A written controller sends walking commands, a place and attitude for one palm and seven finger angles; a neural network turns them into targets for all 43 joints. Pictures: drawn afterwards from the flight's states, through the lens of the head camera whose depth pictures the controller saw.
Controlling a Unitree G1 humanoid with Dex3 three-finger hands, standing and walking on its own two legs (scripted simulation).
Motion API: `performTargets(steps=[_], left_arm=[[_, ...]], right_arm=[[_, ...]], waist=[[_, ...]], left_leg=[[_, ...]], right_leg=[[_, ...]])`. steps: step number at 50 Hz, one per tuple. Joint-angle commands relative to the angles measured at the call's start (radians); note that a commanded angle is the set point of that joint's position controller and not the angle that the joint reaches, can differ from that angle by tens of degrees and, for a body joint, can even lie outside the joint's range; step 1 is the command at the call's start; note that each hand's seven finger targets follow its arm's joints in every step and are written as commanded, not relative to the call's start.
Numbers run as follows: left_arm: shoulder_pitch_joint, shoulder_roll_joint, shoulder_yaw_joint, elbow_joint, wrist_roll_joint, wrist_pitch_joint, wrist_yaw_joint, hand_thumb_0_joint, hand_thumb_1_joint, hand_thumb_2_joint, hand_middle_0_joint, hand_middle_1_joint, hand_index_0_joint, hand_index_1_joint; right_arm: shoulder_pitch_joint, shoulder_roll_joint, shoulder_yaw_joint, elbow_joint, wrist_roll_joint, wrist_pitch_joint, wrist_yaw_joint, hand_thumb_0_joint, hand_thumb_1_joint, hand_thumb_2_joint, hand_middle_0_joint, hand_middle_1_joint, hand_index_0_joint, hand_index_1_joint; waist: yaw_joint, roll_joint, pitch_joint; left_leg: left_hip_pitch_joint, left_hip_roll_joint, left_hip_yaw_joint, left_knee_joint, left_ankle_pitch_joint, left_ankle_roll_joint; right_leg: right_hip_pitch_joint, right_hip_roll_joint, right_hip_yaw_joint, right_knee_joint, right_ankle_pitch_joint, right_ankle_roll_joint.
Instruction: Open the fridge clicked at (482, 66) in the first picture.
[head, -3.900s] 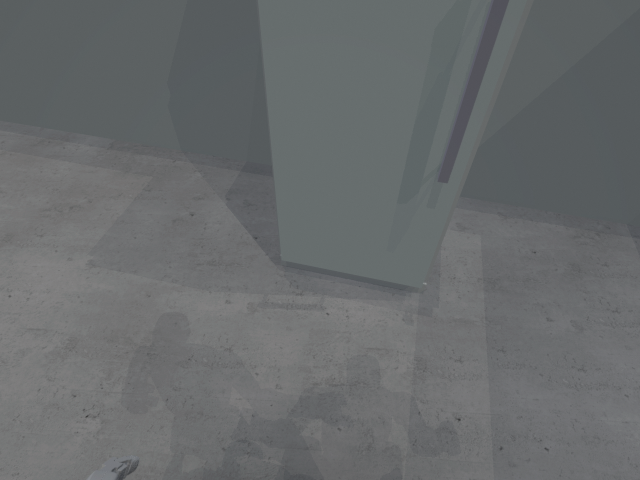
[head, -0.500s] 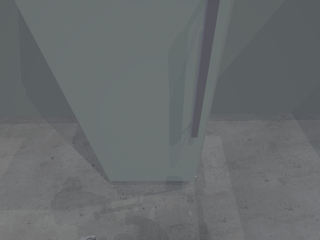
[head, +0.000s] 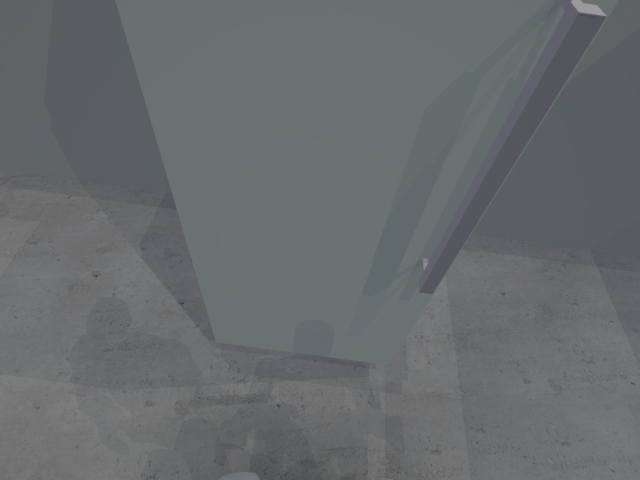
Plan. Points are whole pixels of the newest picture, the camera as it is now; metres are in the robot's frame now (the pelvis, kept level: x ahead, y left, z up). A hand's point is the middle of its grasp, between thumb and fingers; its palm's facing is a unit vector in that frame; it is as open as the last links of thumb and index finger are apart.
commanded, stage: come to a stop and stand still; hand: right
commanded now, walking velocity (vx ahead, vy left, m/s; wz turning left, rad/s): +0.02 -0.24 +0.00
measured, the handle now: (475, 185) +0.49 -0.18 +0.11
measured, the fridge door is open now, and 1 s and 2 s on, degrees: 0 0 0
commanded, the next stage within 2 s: look again from close up in 1.36 s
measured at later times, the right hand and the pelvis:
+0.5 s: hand out of the picture -0.07 -0.24 -0.17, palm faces +0.12 +0.97 -0.20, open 7.4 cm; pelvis -0.06 -0.05 +0.01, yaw -2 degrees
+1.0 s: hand out of the picture +0.07 -0.20 -0.16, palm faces +0.01 +0.98 -0.20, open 7.3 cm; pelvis -0.02 -0.02 +0.01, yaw -2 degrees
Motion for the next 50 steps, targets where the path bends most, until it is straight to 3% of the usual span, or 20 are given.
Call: performTargets(steps=[1, 7, 11, 15, 19, 20, 21, 22, 23, 26, 28, 32, 37, 41, 44, 45, 46, 47, 48, 50], left_arm=[[0.056, 0.057, 0.011, -0.038, 0.0, -0.003, -0.014, 0.0, 0.9, 0.9, -0.2, -0.3, -0.2, -0.3], [0.031, 0.069, 0.006, -0.054, 0.009, -0.005, -0.03, 0.0, 0.9, 0.9, -0.2, -0.3, -0.2, -0.3], [0.035, 0.062, 0.001, -0.063, 0.007, -0.007, -0.039, 0.0, 0.9, 0.9, -0.2, -0.3, -0.2, -0.3], [0.066, 0.052, -0.01, -0.062, -0.001, -0.021, -0.04, 0.0, 0.9, 0.9, -0.2, -0.3, -0.2, -0.3], [0.261, 0.033, -0.024, 0.006, -0.003, -0.043, -0.029, 0.0, 0.9, 0.9, -0.2, -0.3, -0.2, -0.3], [0.28, 0.062, -0.022, 0.012, 0.001, -0.052, -0.022, 0.0, 0.9, 0.9, -0.2, -0.3, -0.2, -0.3], [0.266, 0.127, -0.011, -0.001, 0.014, -0.059, -0.017, 0.0, 0.9, 0.9, -0.2, -0.3, -0.2, -0.3], [0.189, 0.173, -0.008, -0.034, 0.016, -0.056, -0.008, 0.0, 0.9, 0.9, -0.2, -0.3, -0.2, -0.3], [0.109, 0.174, -0.016, -0.053, 0.018, -0.057, -0.004, 0.0, 0.9, 0.9, -0.2, -0.3, -0.2, -0.3], [0.082, 0.115, -0.037, -0.039, 0.009, -0.081, 0.008, 0.0, 0.9, 0.9, -0.2, -0.3, -0.2, -0.3], [0.144, 0.109, -0.035, -0.017, 0.005, -0.092, 0.015, 0.0, 0.9, 0.9, -0.2, -0.3, -0.2, -0.3], [0.262, 0.092, -0.034, 0.034, 0.007, -0.099, 0.032, 0.0, 0.9, 0.9, -0.2, -0.3, -0.2, -0.3], [0.322, 0.079, -0.031, 0.071, 0.014, -0.096, 0.044, 0.0, 0.9, 0.9, -0.2, -0.3, -0.2, -0.3], [0.291, 0.076, -0.03, 0.083, 0.016, -0.089, 0.037, 0.0, 0.9, 0.9, -0.2, -0.3, -0.2, -0.3], [0.266, 0.067, -0.024, 0.091, 0.006, -0.087, 0.03, 0.0, 0.9, 0.9, -0.2, -0.3, -0.2, -0.3], [0.28, 0.043, -0.027, 0.092, -0.001, -0.089, 0.025, 0.0, 0.9, 0.9, -0.2, -0.3, -0.2, -0.3], [0.289, 0.004, -0.038, 0.087, -0.009, -0.094, 0.019, 0.0, 0.9, 0.9, -0.2, -0.3, -0.2, -0.3], [0.274, -0.04, -0.052, 0.074, -0.014, -0.093, 0.013, 0.0, 0.9, 0.9, -0.2, -0.3, -0.2, -0.3], [0.26, -0.034, -0.048, 0.07, -0.012, -0.085, 0.016, 0.0, 0.9, 0.9, -0.2, -0.3, -0.2, -0.3], [0.242, -0.04, -0.046, 0.076, -0.007, -0.066, 0.017, 0.0, 0.9, 0.9, -0.2, -0.3, -0.2, -0.3]], right_arm=[[0.024, -0.173, -0.034, -0.055, 0.009, -0.012, -0.017, 0.0, -0.9, -0.9, 0.2, 0.3, 0.2, 0.3], [0.088, -0.182, -0.042, -0.05, 0.01, -0.018, -0.02, 0.0, -0.9, -0.9, 0.2, 0.3, 0.2, 0.3], [0.089, -0.196, -0.047, -0.053, 0.002, -0.013, -0.012, 0.0, -0.9, -0.9, 0.2, 0.3, 0.2, 0.3], [0.077, -0.22, -0.053, -0.045, -0.006, -0.01, -0.004, 0.0, -0.9, -0.9, 0.2, 0.3, 0.2, 0.3], [0.019, -0.198, -0.044, -0.024, 0.006, 0.004, 0.001, 0.0, -0.9, -0.9, 0.2, 0.3, 0.2, 0.3], [0.024, -0.157, -0.031, -0.023, 0.014, 0.005, 0.004, 0.0, -0.9, -0.9, 0.2, 0.3, 0.2, 0.3], [0.035, -0.093, -0.019, -0.034, 0.023, 0.01, 0.009, 0.0, -0.9, -0.9, 0.2, 0.3, 0.2, 0.3], [0.005, -0.066, -0.015, -0.042, 0.019, 0.014, 0.01, 0.0, -0.9, -0.9, 0.2, 0.3, 0.2, 0.3], [0.006, -0.08, -0.022, -0.032, 0.011, 0.014, 0.018, 0.0, -0.9, -0.9, 0.2, 0.3, 0.2, 0.3], [0.1, -0.083, -0.027, 0.03, 0.001, 0.011, 0.037, 0.0, -0.9, -0.9, 0.2, 0.3, 0.2, 0.3], [0.113, -0.077, -0.024, 0.047, 0.002, 0.005, 0.04, 0.0, -0.9, -0.9, 0.2, 0.3, 0.2, 0.3], [0.075, -0.081, -0.021, 0.032, 0.003, 0.01, 0.038, 0.0, -0.9, -0.9, 0.2, 0.3, 0.2, 0.3], [-0.003, -0.057, -0.009, 0.007, 0.011, 0.018, 0.038, 0.0, -0.9, -0.9, 0.2, 0.3, 0.2, 0.3], [-0.026, -0.025, 0.001, 0.009, 0.02, 0.005, 0.033, 0.0, -0.9, -0.9, 0.2, 0.3, 0.2, 0.3], [0.037, -0.03, -0.004, 0.041, 0.024, -0.012, 0.025, 0.0, -0.9, -0.9, 0.2, 0.3, 0.2, 0.3], [0.074, -0.057, -0.006, 0.055, 0.022, -0.023, 0.019, 0.0, -0.9, -0.9, 0.2, 0.3, 0.2, 0.3], [0.124, -0.102, -0.012, 0.079, 0.023, -0.034, 0.008, 0.0, -0.9, -0.9, 0.2, 0.3, 0.2, 0.3], [0.15, -0.14, -0.014, 0.103, 0.026, -0.041, -0.001, 0.0, -0.9, -0.9, 0.2, 0.3, 0.2, 0.3], [0.141, -0.153, -0.01, 0.103, 0.027, -0.039, -0.003, 0.0, -0.9, -0.9, 0.2, 0.3, 0.2, 0.3], [0.088, -0.123, -0.008, 0.099, 0.023, -0.039, -0.009, 0.0, -0.9, -0.9, 0.2, 0.3, 0.2, 0.3]], waist=[[-0.019, 0.258, -0.085], [-0.059, 0.196, -0.112], [-0.064, 0.223, -0.088], [-0.063, 0.261, -0.103], [0.027, 0.231, -0.125], [0.033, 0.104, -0.117], [0.035, -0.152, -0.058], [0.029, -0.247, 0.064], [0.002, -0.174, 0.107], [-0.036, -0.071, 0.092], [-0.018, -0.033, 0.063], [0.019, -0.062, 0.01], [0.05, -0.078, -0.023], [0.043, -0.146, -0.048], [0.0, -0.112, -0.083], [-0.012, -0.039, -0.102], [-0.028, 0.055, -0.158], [-0.029, 0.183, -0.188], [-0.03, 0.185, -0.164], [-0.019, 0.276, -0.117]], left_leg=[[0.07, 0.294, -0.26, -0.298, 0.398, 0.137], [0.173, 0.292, -0.27, -0.337, 0.196, 0.121], [0.121, 0.277, -0.283, -0.407, -0.068, 0.105], [0.091, 0.266, -0.288, -0.447, -0.168, 0.107], [-0.09, 0.161, -0.179, -0.417, -0.276, 0.004], [-0.147, 0.104, -0.131, -0.308, -0.294, -0.027], [-0.223, 0.009, -0.034, -0.095, -0.256, -0.062], [-0.245, -0.024, -0.009, 0.065, -0.181, -0.063], [-0.19, 0.005, -0.081, 0.164, -0.125, -0.053], [-0.225, -0.014, -0.096, 0.336, -0.017, -0.059], [-0.284, -0.012, -0.093, 0.366, 0.027, -0.071], [-0.326, 0.006, -0.1, 0.348, 0.005, -0.083], [-0.267, 0.015, -0.069, 0.243, -0.072, -0.078], [-0.1, -0.008, -0.023, 0.059, -0.1, -0.057], [0.092, -0.021, 0.001, -0.174, 0.091, -0.048], [0.218, 0.004, -0.028, -0.263, 0.221, -0.042], [0.404, 0.127, -0.137, -0.237, 0.428, -0.011], [0.46, 0.26, -0.232, -0.21, 0.613, 0.05], [0.392, 0.305, -0.23, -0.234, 0.626, 0.1], [0.305, 0.242, -0.194, -0.245, 0.654, 0.112]], right_leg=[[-0.1, 0.009, 0.093, 0.306, 0.033, 0.011], [-0.144, 0.011, 0.094, 0.222, 0.12, 0.038], [-0.074, 0.011, 0.057, 0.055, 0.092, 0.034], [0.036, 0.024, 0.013, -0.129, 0.032, 0.017], [0.342, 0.064, -0.038, -0.441, 0.175, -0.011], [0.367, -0.002, 0.05, -0.538, 0.111, -0.024], [0.266, -0.176, 0.308, -0.695, -0.157, -0.077], [0.077, -0.305, 0.447, -0.822, -0.32, -0.124], [-0.045, -0.32, 0.449, -0.851, -0.324, -0.15], [0.048, -0.209, 0.276, -0.774, -0.058, -0.105], [0.178, -0.185, 0.225, -0.737, 0.096, -0.101], [0.339, -0.229, 0.218, -0.65, 0.474, -0.124], [0.385, -0.25, 0.199, -0.554, 0.823, -0.166], [0.321, -0.21, 0.17, -0.503, 0.853, -0.156], [0.242, -0.167, 0.147, -0.434, 0.743, -0.106], [0.176, -0.131, 0.126, -0.379, 0.673, -0.069], [0.038, -0.098, 0.08, -0.322, 0.486, -0.024], [-0.042, -0.034, 0.018, -0.302, 0.184, 0.011], [-0.018, -0.022, 0.019, -0.258, 0.02, 0.012], [0.017, -0.041, 0.03, -0.221, 0.008, 0.014]])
